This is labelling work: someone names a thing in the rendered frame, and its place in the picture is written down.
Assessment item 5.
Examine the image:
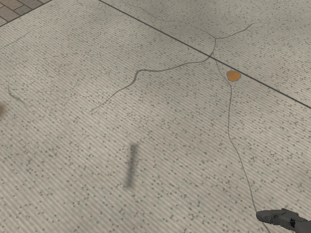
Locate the robot right hand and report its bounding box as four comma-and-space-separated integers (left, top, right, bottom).
256, 208, 311, 233

